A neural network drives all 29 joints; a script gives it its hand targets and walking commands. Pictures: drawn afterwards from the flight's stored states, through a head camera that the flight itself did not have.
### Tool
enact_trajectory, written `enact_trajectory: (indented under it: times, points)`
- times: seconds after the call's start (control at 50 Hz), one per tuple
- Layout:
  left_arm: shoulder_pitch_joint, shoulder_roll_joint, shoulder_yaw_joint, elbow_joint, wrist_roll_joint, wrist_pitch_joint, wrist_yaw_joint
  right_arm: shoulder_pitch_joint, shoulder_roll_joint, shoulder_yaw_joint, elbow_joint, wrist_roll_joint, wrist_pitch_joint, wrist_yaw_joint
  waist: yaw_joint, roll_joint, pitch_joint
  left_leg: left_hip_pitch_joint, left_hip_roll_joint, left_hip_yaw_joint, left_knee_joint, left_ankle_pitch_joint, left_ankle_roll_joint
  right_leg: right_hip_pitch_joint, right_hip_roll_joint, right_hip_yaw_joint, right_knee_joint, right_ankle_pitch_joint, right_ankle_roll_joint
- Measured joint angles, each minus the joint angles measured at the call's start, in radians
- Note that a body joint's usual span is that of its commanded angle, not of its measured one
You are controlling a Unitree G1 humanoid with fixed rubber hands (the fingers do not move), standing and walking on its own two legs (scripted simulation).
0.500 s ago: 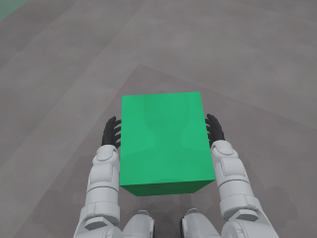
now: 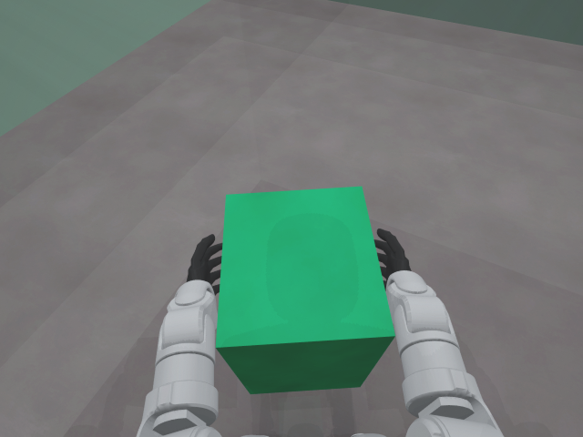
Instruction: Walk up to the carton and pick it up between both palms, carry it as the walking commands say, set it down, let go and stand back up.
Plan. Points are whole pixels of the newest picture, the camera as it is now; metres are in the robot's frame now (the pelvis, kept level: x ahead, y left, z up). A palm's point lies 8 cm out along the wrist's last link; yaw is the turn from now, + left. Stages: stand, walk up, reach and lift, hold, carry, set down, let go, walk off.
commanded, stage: reach and lift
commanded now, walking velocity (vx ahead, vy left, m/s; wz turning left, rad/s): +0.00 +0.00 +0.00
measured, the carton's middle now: (300, 301) +0.32 +0.02 -0.05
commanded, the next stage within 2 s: hold in 1.38 s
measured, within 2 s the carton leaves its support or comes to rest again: neither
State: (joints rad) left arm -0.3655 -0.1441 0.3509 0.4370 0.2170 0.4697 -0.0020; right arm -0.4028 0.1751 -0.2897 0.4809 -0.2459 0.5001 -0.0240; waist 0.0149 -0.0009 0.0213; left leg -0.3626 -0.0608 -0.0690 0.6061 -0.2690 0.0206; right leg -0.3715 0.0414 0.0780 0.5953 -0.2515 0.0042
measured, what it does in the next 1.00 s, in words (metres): stands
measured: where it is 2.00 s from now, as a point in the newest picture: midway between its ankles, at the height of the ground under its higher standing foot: outside the picture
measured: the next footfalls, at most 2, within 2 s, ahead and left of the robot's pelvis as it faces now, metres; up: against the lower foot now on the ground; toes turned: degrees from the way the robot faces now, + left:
none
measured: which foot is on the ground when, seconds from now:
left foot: down 0.00-1.00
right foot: down 0.00-1.00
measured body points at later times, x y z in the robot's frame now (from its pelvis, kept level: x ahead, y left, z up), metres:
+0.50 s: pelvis +0.00 +0.00 +0.01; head -0.04 +0.00 +0.46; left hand +0.31 +0.16 +0.05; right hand +0.32 -0.13 +0.05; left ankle +0.03 +0.10 -0.73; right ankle +0.04 -0.12 -0.73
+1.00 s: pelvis +0.01 +0.00 +0.01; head -0.03 +0.00 +0.46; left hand +0.32 +0.16 +0.05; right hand +0.32 -0.13 +0.05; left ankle +0.03 +0.10 -0.73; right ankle +0.04 -0.12 -0.73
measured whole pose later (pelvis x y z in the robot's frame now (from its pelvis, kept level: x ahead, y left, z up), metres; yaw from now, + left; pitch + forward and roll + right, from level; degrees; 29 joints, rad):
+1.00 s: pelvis +0.01 +0.00 +0.01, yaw -1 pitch -8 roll +0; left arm -0.30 -0.16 0.29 0.27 0.21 0.71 0.01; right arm -0.33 0.17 -0.22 0.30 -0.23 0.75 -0.02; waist 0.01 0.01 0.05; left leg -0.08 -0.05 -0.07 0.45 -0.23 0.02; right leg -0.08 0.04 0.09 0.43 -0.21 0.00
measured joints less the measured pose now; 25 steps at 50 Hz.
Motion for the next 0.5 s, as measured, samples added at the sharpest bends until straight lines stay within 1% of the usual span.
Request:
enact_trajectory:
  times: [0.08, 0.18, 0.26, 0.38, 0.5]
  points:
    - [0.012, -0.003, -0.008, -0.022, 0.002, 0.035, 0.002, 0.013, 0.004, 0.001, -0.018, 0.002, 0.030, 0.002, -0.003, 0.002, 0.003, 0.054, 0.000, -0.002, -0.030, 0.011, 0.002, 0.056, -0.002, -0.001, -0.034, 0.012, 0.000]
    - [0.019, -0.006, -0.012, -0.040, 0.002, 0.081, 0.003, 0.022, 0.004, 0.008, -0.041, -0.002, 0.077, 0.006, -0.015, 0.005, 0.014, 0.110, -0.001, -0.004, -0.053, 0.020, 0.004, 0.115, -0.005, -0.001, -0.061, 0.022, 0.002]
    - [0.014, -0.009, -0.026, -0.063, 0.001, 0.110, 0.009, 0.019, -0.003, 0.014, -0.075, 0.008, 0.116, 0.007, -0.015, 0.004, 0.024, 0.148, 0.001, 0.000, -0.066, 0.024, 0.005, 0.152, -0.004, 0.004, -0.076, 0.029, 0.002]
    - [0.008, -0.008, -0.039, -0.096, 0.000, 0.166, 0.018, 0.010, -0.007, 0.019, -0.103, 0.012, 0.169, 0.011, -0.004, 0.000, 0.018, 0.198, 0.005, 0.009, -0.093, 0.032, 0.004, 0.196, -0.002, 0.014, -0.097, 0.037, 0.002]
    - [-0.012, -0.007, -0.013, -0.070, 0.013, 0.214, 0.015, -0.018, 0.004, -0.012, -0.064, -0.018, 0.207, 0.020, -0.012, 0.001, 0.020, 0.240, 0.005, 0.004, -0.115, 0.037, 0.003, 0.239, -0.003, 0.010, -0.117, 0.041, 0.000]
